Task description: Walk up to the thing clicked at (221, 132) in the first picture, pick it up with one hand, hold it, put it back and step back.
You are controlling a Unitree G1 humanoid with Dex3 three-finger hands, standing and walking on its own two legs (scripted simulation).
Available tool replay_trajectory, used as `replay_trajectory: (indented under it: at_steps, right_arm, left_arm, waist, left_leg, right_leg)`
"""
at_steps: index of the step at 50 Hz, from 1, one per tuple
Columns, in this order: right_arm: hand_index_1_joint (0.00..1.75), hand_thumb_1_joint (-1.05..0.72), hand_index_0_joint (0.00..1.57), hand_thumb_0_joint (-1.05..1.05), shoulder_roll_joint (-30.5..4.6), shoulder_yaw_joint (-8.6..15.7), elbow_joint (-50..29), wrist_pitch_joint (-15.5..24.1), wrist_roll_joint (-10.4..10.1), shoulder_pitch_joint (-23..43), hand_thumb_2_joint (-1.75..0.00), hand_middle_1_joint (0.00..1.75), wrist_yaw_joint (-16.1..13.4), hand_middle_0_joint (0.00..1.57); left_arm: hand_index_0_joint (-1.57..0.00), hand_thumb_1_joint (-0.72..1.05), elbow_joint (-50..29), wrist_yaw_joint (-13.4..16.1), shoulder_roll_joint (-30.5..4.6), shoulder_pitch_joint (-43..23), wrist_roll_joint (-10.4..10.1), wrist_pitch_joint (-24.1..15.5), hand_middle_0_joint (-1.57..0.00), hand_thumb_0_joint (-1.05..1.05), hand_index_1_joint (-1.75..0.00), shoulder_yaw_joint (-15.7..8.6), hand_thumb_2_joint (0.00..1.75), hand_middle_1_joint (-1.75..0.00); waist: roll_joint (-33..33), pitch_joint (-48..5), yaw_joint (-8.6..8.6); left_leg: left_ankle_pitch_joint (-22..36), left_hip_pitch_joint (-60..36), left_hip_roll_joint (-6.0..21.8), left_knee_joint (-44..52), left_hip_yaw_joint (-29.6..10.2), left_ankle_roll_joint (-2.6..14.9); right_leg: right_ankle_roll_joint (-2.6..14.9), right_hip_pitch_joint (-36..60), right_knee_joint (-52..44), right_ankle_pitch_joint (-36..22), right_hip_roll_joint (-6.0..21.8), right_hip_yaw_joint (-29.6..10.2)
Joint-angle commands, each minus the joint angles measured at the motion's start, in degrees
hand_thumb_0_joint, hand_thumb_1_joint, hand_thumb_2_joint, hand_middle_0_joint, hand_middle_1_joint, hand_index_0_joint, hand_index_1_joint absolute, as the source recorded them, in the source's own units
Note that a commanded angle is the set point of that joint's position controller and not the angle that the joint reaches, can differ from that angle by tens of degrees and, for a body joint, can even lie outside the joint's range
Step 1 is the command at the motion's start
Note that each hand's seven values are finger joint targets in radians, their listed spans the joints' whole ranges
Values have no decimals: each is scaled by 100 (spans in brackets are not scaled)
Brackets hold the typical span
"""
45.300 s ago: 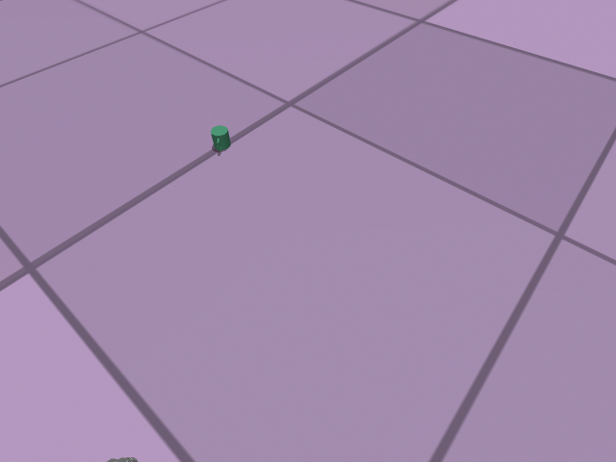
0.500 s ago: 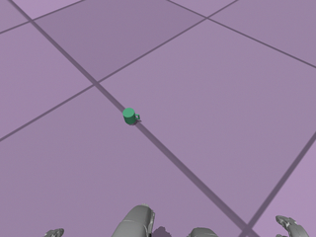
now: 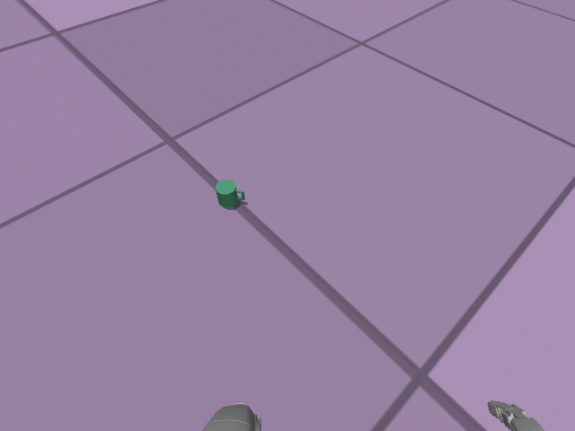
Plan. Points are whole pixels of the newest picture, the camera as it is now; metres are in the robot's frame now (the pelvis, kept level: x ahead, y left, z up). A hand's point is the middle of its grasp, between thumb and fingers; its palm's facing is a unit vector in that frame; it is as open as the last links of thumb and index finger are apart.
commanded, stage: step back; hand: left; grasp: from above
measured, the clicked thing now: (230, 194) +1.08 +0.29 -0.71
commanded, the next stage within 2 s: stand in 0.88 s
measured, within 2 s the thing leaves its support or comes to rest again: neither
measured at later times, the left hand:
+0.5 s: hand out of the picture +0.06 +0.29 -0.14, palm faces +0.04 -0.92 -0.38, open 7.4 cm
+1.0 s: hand (125, 422) +0.14 +0.26 -0.13, palm faces +0.08 -0.94 -0.32, open 7.3 cm
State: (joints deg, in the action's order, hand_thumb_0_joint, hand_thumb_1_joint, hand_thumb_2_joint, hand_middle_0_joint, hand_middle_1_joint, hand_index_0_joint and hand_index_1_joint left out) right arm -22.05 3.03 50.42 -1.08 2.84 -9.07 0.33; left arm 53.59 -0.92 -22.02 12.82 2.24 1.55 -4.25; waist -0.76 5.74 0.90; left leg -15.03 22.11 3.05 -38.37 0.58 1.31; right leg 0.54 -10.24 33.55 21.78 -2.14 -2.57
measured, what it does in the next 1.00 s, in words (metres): steps on the spot: right foot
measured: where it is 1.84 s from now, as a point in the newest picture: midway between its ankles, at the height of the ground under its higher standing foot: outside the picture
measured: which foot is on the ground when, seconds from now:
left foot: down 0.00-1.00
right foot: down 0.00-0.26, up 0.28-0.48, down 0.50-1.00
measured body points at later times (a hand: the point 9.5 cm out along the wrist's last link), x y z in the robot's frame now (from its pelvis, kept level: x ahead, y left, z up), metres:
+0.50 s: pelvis +0.00 +0.01 +0.01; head +0.02 +0.02 +0.46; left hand +0.06 +0.34 -0.11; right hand +0.08 -0.29 -0.11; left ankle +0.03 +0.12 -0.72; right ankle +0.03 -0.13 -0.72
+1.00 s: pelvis +0.04 +0.00 +0.02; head +0.06 +0.01 +0.47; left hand +0.13 +0.31 -0.11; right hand +0.16 -0.29 -0.10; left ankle +0.03 +0.12 -0.72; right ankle +0.03 -0.13 -0.72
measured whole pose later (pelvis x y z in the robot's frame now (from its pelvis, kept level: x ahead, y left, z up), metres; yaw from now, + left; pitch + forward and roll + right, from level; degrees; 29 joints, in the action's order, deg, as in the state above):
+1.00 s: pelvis +0.04 +0.00 +0.02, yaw +4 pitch -2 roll +0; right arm -19.3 0.7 62.3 1.0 0.6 -3.9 -0.2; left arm 62.1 -0.2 -19.8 1.9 0.3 -0.3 -1.3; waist 0.7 4.4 0.8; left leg -13.4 9.4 -0.7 -24.9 -2.5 0.0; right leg -1.3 -7.0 23.5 14.3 1.8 1.8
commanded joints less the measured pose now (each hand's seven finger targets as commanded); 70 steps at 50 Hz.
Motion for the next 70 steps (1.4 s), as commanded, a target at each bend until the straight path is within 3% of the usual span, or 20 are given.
replay_trajectory:
  at_steps: [1, 2, 4, 8, 11, 12, 13, 14, 15, 21, 24, 25, 26, 27, 28, 31, 34, 40, 58, 70]
  right_arm:
    - [30, -90, 20, 0, -1135, 328, -456, 116, -62, 462, -90, 30, -111, 20]
    - [30, -90, 20, 0, -1250, 354, -303, 158, -134, 222, -90, 30, -62, 20]
    - [30, -90, 20, 0, -1076, 299, -121, 252, -190, 75, -90, 30, -18, 20]
    - [30, -90, 20, 0, -1029, 278, -65, 315, -136, 38, -90, 30, 58, 20]
    - [30, -90, 20, 0, -950, 339, 183, 415, -121, -297, -90, 30, -11, 20]
    - [30, -90, 20, 0, -1093, 396, 216, 457, -78, -471, -90, 30, -51, 20]
    - [30, -90, 20, 0, -1482, 434, 208, 484, -91, -456, -90, 30, -64, 20]
    - [30, -90, 20, 0, -1862, 529, 197, 463, -106, -585, -90, 30, -47, 20]
    - [30, -90, 20, 0, -1741, 511, 160, 473, -91, -450, -90, 30, -55, 20]
    - [30, -90, 20, 0, -1343, 386, 145, 456, -60, -133, -90, 30, -68, 20]
    - [30, -90, 20, 0, -1102, 257, 112, 331, -188, 225, -90, 30, -67, 20]
    - [30, -90, 20, 0, -972, 190, 104, 314, -225, 224, -90, 30, -75, 20]
    - [30, -90, 20, 0, -778, 140, 87, 311, -256, 288, -90, 30, -70, 20]
    - [30, -90, 20, 0, -722, 139, 205, 276, -243, 189, -90, 30, -94, 20]
    - [30, -90, 20, 0, -851, 168, 388, 278, -209, -50, -90, 30, -95, 20]
    - [30, -90, 20, 0, -864, 133, 651, 351, -182, -117, -90, 30, -77, 20]
    - [30, -90, 20, 0, -1008, 103, 692, 407, -172, 132, -90, 30, -70, 20]
    - [30, -90, 20, 0, -993, 93, 825, 407, -198, 280, -90, 30, -138, 20]
    - [30, -90, 20, 0, -956, -27, 976, 325, -256, 906, -90, 30, -92, 20]
    - [30, -90, 20, 0, -982, -62, 1131, 302, -225, 799, -90, 30, -45, 20]
  left_arm:
    - [-20, 90, -406, 113, -2043, -107, 112, -301, -20, 0, -30, -510, 90, -30]
    - [-20, 90, -549, 123, -1737, -631, 72, -366, -20, 0, -30, -434, 90, -30]
    - [-20, 90, -475, 152, -1390, -545, 46, -444, -20, 0, -30, -347, 90, -30]
    - [-20, 90, -392, 59, -1511, -370, 58, -398, -20, 0, -30, -356, 90, -30]
    - [-20, 90, -366, 35, -1249, -369, -13, -293, -20, 0, -30, -178, 90, -30]
    - [-20, 90, -361, 27, -964, -280, -39, -272, -20, 0, -30, -65, 90, -30]
    - [-20, 90, -333, 30, -801, -362, -160, -246, -20, 0, -30, -24, 90, -30]
    - [-20, 90, -277, 83, -1257, -401, -133, -215, -20, 0, -30, -174, 90, -30]
    - [-20, 90, -249, 75, -1290, -333, -125, -210, -20, 0, -30, -172, 90, -30]
    - [-20, 90, -3, 18, -1049, -179, -100, -260, -20, 0, -30, -198, 90, -30]
    - [-20, 90, 208, 101, -963, -64, -59, -334, -20, 0, -30, -185, 90, -30]
    - [-20, 90, 212, 126, -1086, -67, -27, -351, -20, 0, -30, -229, 90, -30]
    - [-20, 90, 180, 150, -1325, -92, -8, -372, -20, 0, -30, -244, 90, -30]
    - [-20, 90, 148, 130, -1582, -436, -16, -369, -20, 0, -30, -255, 90, -30]
    - [-20, 90, -35, 106, -1566, -955, -13, -366, -20, 0, -30, -230, 90, -30]
    - [-20, 90, -7, 122, -1231, -1203, -74, -379, -20, 0, -30, -115, 90, -30]
    - [-20, 90, 127, 98, -1172, -1133, -148, -361, -20, 0, -30, -100, 90, -30]
    - [-20, 90, 279, 153, -1109, -1141, -192, -322, -20, 0, -30, -108, 90, -30]
    - [-20, 90, 770, 138, -971, -1261, -178, -358, -20, 0, -30, 149, 90, -30]
    - [-20, 90, 805, 125, -1019, -1124, -168, -378, -20, 0, -30, 188, 90, -30]
  waist:
    - [1042, 325, 288]
    - [612, 498, -30]
    - [441, 155, -13]
    - [1188, 1, 124]
    - [702, -242, -85]
    - [194, -462, -204]
    - [-718, -562, -169]
    - [-596, -540, -274]
    - [-318, -368, -165]
    - [-863, -504, -111]
    - [-484, -649, 169]
    - [-221, -725, 221]
    - [373, -672, 220]
    - [833, -445, 60]
    - [796, -258, -130]
    - [659, -350, -201]
    - [493, -691, -33]
    - [22, -1121, 27]
    - [96, -984, -87]
    - [57, -674, -93]
  left_leg:
    - [-1634, 880, -289, -999, -881, -216]
    - [-1160, 596, -118, -1214, -1011, -194]
    - [-827, 699, -382, -959, -793, -200]
    - [-952, -18, -374, 55, -166, -221]
    - [-59, -1518, -529, 1447, -76, -102]
    - [-121, -2135, 10, 1724, -940, 56]
    - [-1286, -1940, 1048, 2266, -2697, 563]
    - [-2346, -1286, 1555, 2604, -3341, 1144]
    - [-2493, -1093, 1534, 2644, -3262, 1226]
    - [-617, -798, 878, 2182, -1855, 754]
    - [98, -86, 547, 1437, -1223, 375]
    - [27, 236, 381, 1195, -1069, 163]
    - [-539, 487, -6, 821, -854, -80]
    - [-1098, 115, -361, 331, -541, -142]
    - [-1109, -387, -287, 150, -384, -188]
    - [269, -916, -124, 1038, -525, -47]
    - [1279, -936, 172, 1141, -829, 67]
    - [2632, -1104, 249, 1173, -724, 87]
    - [2191, -1814, 420, 2051, -761, -31]
    - [947, -1507, 346, 2350, -747, -62]
  right_leg:
    - [1327, -1243, -2477, 3517, 2404, -3432]
    - [1229, -1283, -2316, 2983, 2193, -2859]
    - [943, -369, -1936, 1185, 1561, -1749]
    - [873, -393, -1795, 930, 1465, -1133]
    - [613, -869, -772, -491, 1207, -525]
    - [418, -1389, -96, -665, 933, -193]
    - [118, -1795, 682, 454, 317, 289]
    - [139, -1498, 1429, 1234, 390, 66]
    - [152, -1509, 1696, 1071, 496, -123]
    - [47, -825, 590, 432, 447, 201]
    - [98, 477, -891, -731, 236, 407]
    - [170, 900, -977, -898, 399, 134]
    - [403, 680, -1425, -146, 1076, -920]
    - [784, -165, -1889, 1005, 1766, -1634]
    - [959, -687, -1807, 1108, 1958, -1697]
    - [504, -630, -1355, -601, 1374, -652]
    - [203, -51, -1149, -1146, 956, -191]
    - [171, 728, -795, -2405, 932, 109]
    - [13, 806, -1638, -2416, 980, -39]
    - [5, 535, -1907, -1321, 974, -138]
